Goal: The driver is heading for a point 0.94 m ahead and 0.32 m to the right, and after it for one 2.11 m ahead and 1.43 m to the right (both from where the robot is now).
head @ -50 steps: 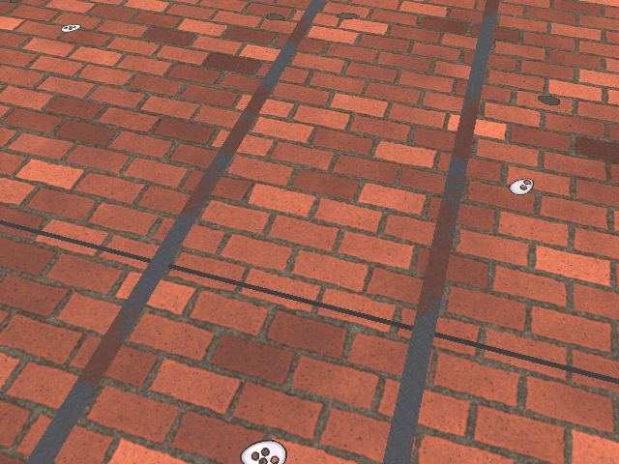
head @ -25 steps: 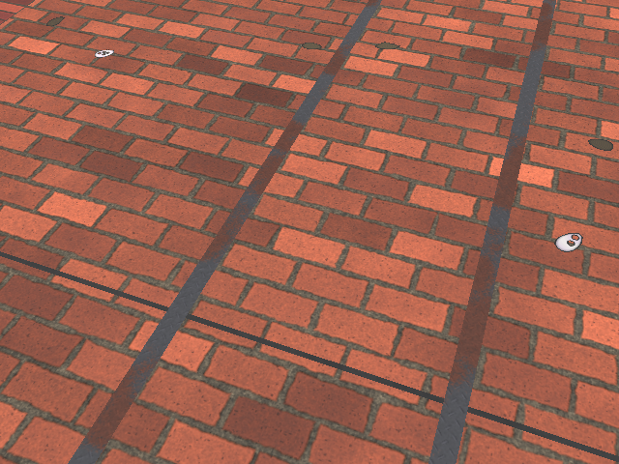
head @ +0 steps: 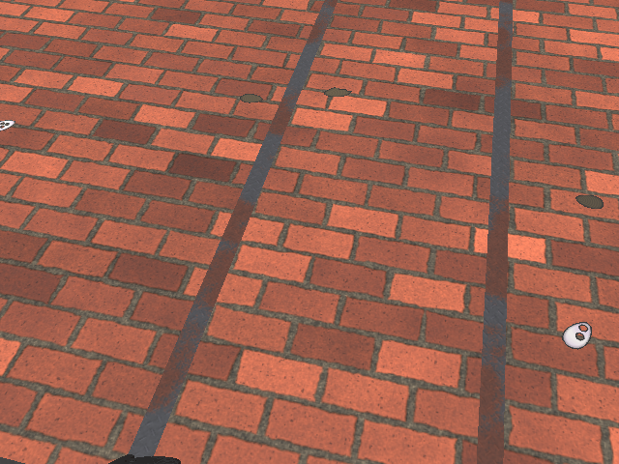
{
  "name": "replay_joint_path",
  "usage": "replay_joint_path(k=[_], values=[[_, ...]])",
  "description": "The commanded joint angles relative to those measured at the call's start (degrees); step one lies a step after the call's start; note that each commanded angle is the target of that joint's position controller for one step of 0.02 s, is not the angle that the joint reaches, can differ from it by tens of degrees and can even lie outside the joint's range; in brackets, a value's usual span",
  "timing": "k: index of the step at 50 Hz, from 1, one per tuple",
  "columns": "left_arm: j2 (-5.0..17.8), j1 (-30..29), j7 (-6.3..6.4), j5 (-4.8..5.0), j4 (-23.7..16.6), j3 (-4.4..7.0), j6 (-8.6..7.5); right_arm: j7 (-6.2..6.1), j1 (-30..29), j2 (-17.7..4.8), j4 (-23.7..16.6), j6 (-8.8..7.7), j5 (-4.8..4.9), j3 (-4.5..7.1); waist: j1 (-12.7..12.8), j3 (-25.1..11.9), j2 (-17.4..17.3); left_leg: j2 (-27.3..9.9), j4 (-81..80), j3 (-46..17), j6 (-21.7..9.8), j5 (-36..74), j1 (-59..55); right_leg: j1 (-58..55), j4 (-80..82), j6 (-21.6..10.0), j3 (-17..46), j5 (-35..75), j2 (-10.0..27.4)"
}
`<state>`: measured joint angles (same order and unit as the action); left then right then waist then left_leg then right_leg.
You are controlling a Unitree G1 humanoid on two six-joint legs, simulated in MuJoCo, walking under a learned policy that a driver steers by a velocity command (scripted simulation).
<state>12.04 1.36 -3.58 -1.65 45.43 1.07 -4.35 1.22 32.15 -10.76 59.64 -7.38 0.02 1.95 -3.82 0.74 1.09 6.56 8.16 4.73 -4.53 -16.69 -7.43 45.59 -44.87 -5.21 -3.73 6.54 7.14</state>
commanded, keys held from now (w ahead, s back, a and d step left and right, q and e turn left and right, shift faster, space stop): w+e+shift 0.84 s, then e+shift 0.16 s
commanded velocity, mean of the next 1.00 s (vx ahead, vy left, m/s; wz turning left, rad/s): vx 0.95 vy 0.00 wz -0.78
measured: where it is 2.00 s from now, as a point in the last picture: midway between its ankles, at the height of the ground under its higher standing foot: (429, 232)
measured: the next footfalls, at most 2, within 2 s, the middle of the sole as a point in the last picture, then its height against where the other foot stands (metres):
right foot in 0.16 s outside the picture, level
left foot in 0.58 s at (297, 329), level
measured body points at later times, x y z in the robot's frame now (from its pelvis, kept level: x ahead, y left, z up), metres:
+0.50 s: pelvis +0.49 -0.04 +0.00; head +0.52 -0.06 +0.45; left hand +0.49 +0.24 -0.12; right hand +0.71 -0.30 -0.05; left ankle +0.76 +0.07 -0.68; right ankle +0.31 -0.05 -0.73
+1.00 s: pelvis +0.90 -0.21 -0.03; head +0.92 -0.24 +0.42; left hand +1.25 -0.25 -0.07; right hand +0.66 -0.35 -0.15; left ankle +0.80 +0.03 -0.71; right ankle +1.01 -0.36 -0.72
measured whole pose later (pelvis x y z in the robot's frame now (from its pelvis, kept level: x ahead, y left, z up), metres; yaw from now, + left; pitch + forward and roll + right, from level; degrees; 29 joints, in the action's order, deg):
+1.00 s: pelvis +0.90 -0.21 -0.03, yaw -47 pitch +0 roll +3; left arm 17.0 -2.5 -5.1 0.2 34.6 1.5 -2.4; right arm -1.4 29.0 -14.5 52.0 -5.3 0.8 2.2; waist -3.9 3.7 3.7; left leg -2.0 30.6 17.2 4.0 -23.6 -9.1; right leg 35.7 -37.8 -9.6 -7.7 3.0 -1.8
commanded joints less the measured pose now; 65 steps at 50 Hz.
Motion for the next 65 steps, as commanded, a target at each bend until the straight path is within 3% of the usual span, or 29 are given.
replay_joint_path(k=[1, 4, 7, 8, 9, 10, 13, 16, 20, 26, 28, 29, 30, 31, 32, 34, 38, 45, 48, 49, 50, 51, 52, 53, 54, 55, 58, 62, 65], values=[[2.1, -6.3, -0.16, 0.98, -3.9, -0.46, -0.46, -0.77, -1.5, -8.5, -3.3, -1.57, 0.16, 0.82, 2.3, 9.2, -2.0, -14.4, -9.9, -1.6, -3.4, 38.9, 9.9, -11.6, 10.3, -2.0, -4.8, 5.5, -4.4], [4.7, -4.1, 0.63, 0.82, -3.2, 0.26, -0.50, -2.46, 1.2, -10.9, -2.3, -0.28, -1.59, 0.97, 3.9, 3.1, -6.7, -16.7, 2.8, 2.8, 0.0, 74.8, -4.7, -15.2, 11.9, -4.4, -8.5, -3.8, -11.9], [10.1, 23.8, 1.60, 0.79, 5.0, 3.06, -0.29, -4.19, -4.8, -14.7, -3.8, 2.14, -3.23, 2.40, 17.8, -10.5, -9.7, -17.8, 42.2, 5.0, 1.3, 79.4, -0.3, -41.8, 16.0, -8.4, -5.2, -9.9, -13.8], [13.1, 30.7, 2.41, 0.12, 6.5, 4.67, 0.47, -3.56, -8.0, -12.4, -5.5, 1.68, -3.41, 2.07, 19.4, -13.2, -6.1, -13.6, 62.4, 4.0, -0.2, 49.5, 15.3, -55.1, 11.2, -10.4, 5.0, -22.7, -6.6], [18.1, 27.5, 2.29, -1.15, 6.8, 6.13, 1.01, -1.49, -2.5, -3.5, -9.3, 0.30, -0.06, 0.20, 9.6, -16.5, 16.8, -2.3, 85.4, -1.9, 4.4, -10.3, 48.0, -75.2, 17.7, -23.3, 41.7, -26.1, 9.5], [15.0, 24.8, 2.10, -0.07, 6.2, 6.09, 1.24, -1.66, -10.0, -8.0, -12.1, -1.05, -0.30, 0.22, 11.3, -15.8, 5.5, -4.8, 85.3, -9.7, 1.9, -4.7, 56.2, -73.4, 27.7, -22.7, 49.6, -31.3, 9.2], [8.6, 19.5, 2.72, 0.37, 6.9, 4.63, 0.35, -1.15, -18.7, -8.1, -15.8, -1.49, -2.48, -0.18, 4.8, -0.7, -6.7, -11.2, 70.3, -10.4, 1.6, 0.8, 49.6, -46.8, 32.7, -15.6, 33.9, -19.6, 2.8], [8.6, 19.1, 3.21, 1.74, 6.6, 3.88, -1.39, -0.16, -19.6, -6.2, -18.1, 1.85, -4.74, -0.96, 0.7, 3.3, -5.2, -13.4, 61.3, -8.1, 5.2, -1.9, 45.4, -32.7, 35.2, -14.5, 27.0, -16.4, -2.4], [11.1, 21.9, 2.73, 1.69, 5.4, 4.62, -2.38, 0.79, -34.9, -5.7, -25.0, 2.06, -3.18, -2.34, 4.7, 7.6, -1.4, -11.4, 37.6, -3.2, 7.3, 16.0, 37.8, -22.2, 38.3, -11.4, 22.2, -2.6, -7.3], [14.4, 25.6, 3.07, 2.22, 4.8, 5.76, -1.70, -0.42, -35.7, -10.0, -27.1, 1.81, -1.83, -1.39, 6.8, 0.0, 2.8, -5.6, 20.3, -4.2, 4.4, 20.4, 25.7, -40.0, 26.3, -5.3, 24.2, 23.1, -5.5], [18.5, 21.4, 3.04, 1.58, 3.4, 6.66, -1.79, -2.07, -18.7, -15.1, -23.1, 1.29, -1.41, 1.00, -2.9, -10.1, 3.0, -6.3, 20.6, -5.4, 3.4, 13.3, 6.8, -37.9, 5.1, -3.1, 24.0, 26.7, -6.8], [14.9, 18.7, 2.78, 1.14, 1.8, 5.79, -2.27, -3.38, -6.2, -18.9, -20.8, 1.33, -2.34, 2.53, -8.4, -17.1, 1.3, -13.6, 24.2, -11.2, 2.4, 1.0, -7.5, -29.2, -11.0, -2.8, 22.1, 14.8, -9.1], [3.9, 20.4, 3.20, 1.89, -0.5, 3.17, -2.40, -3.92, -0.2, -21.9, -19.3, 1.40, -4.85, 3.34, -6.2, -21.7, -13.8, -30.5, 21.7, -30.5, 1.2, -9.7, -20.3, -12.9, -30.1, -2.8, 16.3, -36.2, -13.9], [6.5, 26.3, 3.54, 4.31, -3.6, 2.57, -1.83, -2.73, -6.4, -23.2, -20.0, 1.68, -4.56, 4.19, 0.1, -27.4, -25.6, -36.6, 9.4, -57.9, -4.3, -20.1, -20.2, -3.7, -38.7, -2.8, 12.5, -34.4, -13.2], [10.2, 20.1, 3.93, 2.45, -1.5, 2.97, -0.53, -2.22, -13.8, -15.1, -21.9, 2.02, -3.98, 3.07, -0.4, -16.1, -12.8, -31.7, 6.7, -48.1, -3.8, -27.8, -9.9, -1.1, -38.4, -2.8, 10.5, -26.7, -8.1], [9.8, 14.4, 2.23, 0.75, -2.0, 3.23, 0.80, -1.77, -16.0, -9.9, -20.0, 2.06, -3.65, 1.80, 0.6, -5.6, -2.6, -26.5, 6.4, -29.4, -2.2, -9.0, 3.8, -3.2, -33.6, -1.6, 8.9, -21.9, -4.7], [4.4, 7.7, -0.04, -0.42, -7.0, 1.71, 3.51, -0.75, -10.1, -5.8, -13.1, 0.44, -0.92, 0.76, 3.2, 0.5, -5.7, -21.5, 3.8, -9.2, 1.7, 12.1, 10.6, -0.5, -31.3, -1.6, 7.1, -19.5, -1.0], [4.8, -4.1, -2.19, -0.75, -13.3, -0.16, 3.14, -1.32, -11.5, -10.9, -12.0, -0.99, -0.81, 1.29, 5.4, 8.9, -1.8, -17.7, 2.5, 11.1, 4.4, 48.5, 16.3, -10.2, -1.8, -2.3, -5.9, -3.6, -5.5], [7.8, 7.6, -1.78, -1.21, -9.3, 1.16, 2.49, -2.88, -10.2, -17.0, -12.7, 0.39, 0.04, 2.71, 10.8, -0.1, -4.9, -19.1, 21.9, 11.2, 5.2, 68.9, 13.2, -28.8, 5.5, -4.2, -8.3, -3.9, -13.1], [14.8, 15.4, -1.25, 4.75, -9.4, 5.10, 1.70, -4.31, -16.2, -25.4, -17.0, 0.94, 2.39, 5.33, 15.8, -6.4, -11.9, -19.2, 31.8, 7.1, 5.7, 75.3, 15.1, -39.6, 4.3, -5.2, -2.6, -3.5, -12.1], [18.3, 23.8, 0.11, 5.33, -6.4, 6.83, 1.89, -4.49, -18.9, -21.8, -18.1, 1.31, 2.59, 4.81, 18.8, -9.9, -7.4, -16.1, 47.5, 6.9, 7.2, 54.4, 21.9, -52.0, 12.6, -7.3, 2.8, 3.2, -10.0], [21.5, 21.5, 2.21, 4.78, -6.9, 7.56, 2.61, -3.97, -17.2, -12.5, -19.3, 0.77, -0.28, 2.53, 13.7, -7.8, 10.4, -4.9, 71.1, 6.3, 9.7, -10.3, 38.1, -62.9, 14.2, -9.6, 13.7, 23.3, -2.8], [24.2, 16.2, 2.19, 0.81, -11.2, 6.65, 2.15, -3.30, -7.6, -10.0, -21.8, -0.61, -1.79, 1.10, 5.9, -19.8, 12.4, -2.9, 86.2, -6.6, 10.0, -21.7, 46.6, -70.8, 11.2, -19.4, 36.2, 47.7, 7.8], [22.6, 15.8, 1.78, -0.88, -13.6, 7.02, 2.42, -2.85, -9.2, -14.0, -24.1, -1.33, -0.56, 1.47, 8.3, -30.9, 5.4, -3.8, 89.7, -15.5, 9.6, -19.1, 48.1, -74.0, 16.1, -25.6, 43.0, 37.5, 11.8], [20.3, 12.0, 1.47, -0.05, -14.1, 6.89, 2.00, -2.61, -12.7, -14.9, -25.7, -1.42, 0.99, 1.63, 5.9, -24.6, -1.4, -4.6, 84.4, -15.4, 8.5, -14.8, 52.5, -66.5, 22.8, -25.0, 44.8, 13.7, 9.6], [16.5, 7.8, 1.47, 2.34, -15.2, 5.96, 1.40, -3.13, -14.8, -15.7, -25.1, -0.51, 0.50, 2.13, 3.5, -18.0, -8.0, -7.6, 78.8, -15.4, 8.4, -11.8, 52.0, -57.4, 24.9, -21.0, 42.2, 3.8, 6.0], [14.6, 4.2, 2.10, 3.05, -15.4, 5.58, 1.51, -3.81, -15.9, -15.5, -25.1, 2.57, -0.78, 3.10, -0.8, -5.3, -8.2, -9.4, 67.6, -13.7, 10.3, -9.2, 44.0, -33.5, 27.3, -15.7, 31.8, 13.1, -0.6], [15.1, 7.5, 5.09, 3.21, -13.2, 6.21, 3.78, -4.11, -23.6, -9.6, -28.4, 3.11, -1.69, 1.82, 1.1, -7.8, -2.7, -5.0, 50.0, -10.7, 11.1, 0.7, 39.7, -27.0, 22.0, -10.3, 24.7, 22.7, -8.8], [13.7, 7.6, 6.69, 3.89, -13.4, 5.92, 6.07, -3.67, -27.0, -9.7, -28.7, 3.79, -0.78, 1.77, 2.8, -11.3, 2.0, -2.9, 39.3, -10.5, 10.9, 10.1, 37.2, -28.7, 18.9, -4.8, 24.3, 14.8, -10.3]])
